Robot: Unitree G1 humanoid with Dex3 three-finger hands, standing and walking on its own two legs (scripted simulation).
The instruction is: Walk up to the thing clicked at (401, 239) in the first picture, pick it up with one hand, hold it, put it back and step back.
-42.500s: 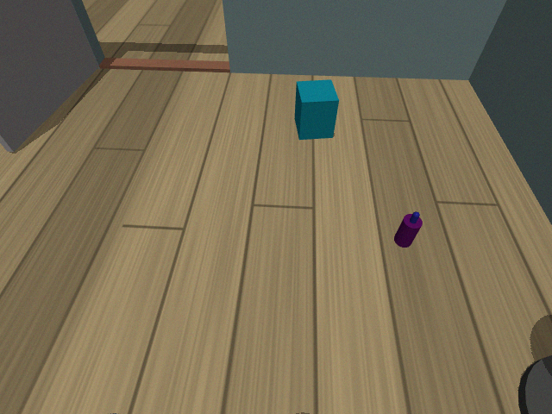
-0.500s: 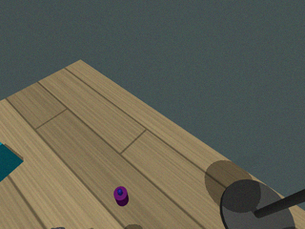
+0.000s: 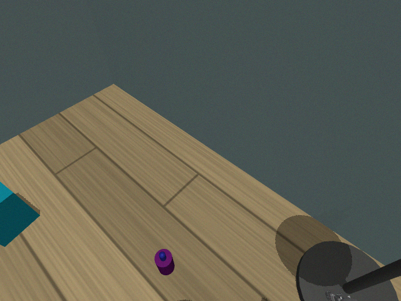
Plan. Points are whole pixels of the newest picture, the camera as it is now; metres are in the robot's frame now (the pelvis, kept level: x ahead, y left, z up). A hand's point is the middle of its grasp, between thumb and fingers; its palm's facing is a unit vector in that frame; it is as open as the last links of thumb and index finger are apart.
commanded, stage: stand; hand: left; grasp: from the side
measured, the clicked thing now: (164, 260) +0.37 +0.17 -0.68
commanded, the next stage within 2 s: go down in 0.98 s
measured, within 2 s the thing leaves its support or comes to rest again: neither
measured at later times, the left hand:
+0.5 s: hand out of the picture +0.06 +0.25 -0.16, palm faces -0.04 -0.94 -0.34, open 7.4 cm
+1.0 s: hand out of the picture +0.07 +0.25 -0.16, palm faces -0.04 -0.94 -0.34, open 7.4 cm
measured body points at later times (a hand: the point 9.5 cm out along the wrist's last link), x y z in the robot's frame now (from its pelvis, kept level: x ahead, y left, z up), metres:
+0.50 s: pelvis -0.01 -0.01 +0.00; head +0.00 +0.00 +0.45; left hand +0.07 +0.29 -0.14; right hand +0.06 -0.31 -0.13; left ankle +0.02 +0.13 -0.75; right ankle +0.00 -0.14 -0.75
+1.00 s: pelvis +0.00 +0.00 +0.00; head +0.01 +0.00 +0.45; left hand +0.07 +0.30 -0.13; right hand +0.08 -0.30 -0.13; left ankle +0.02 +0.13 -0.75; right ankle +0.00 -0.14 -0.75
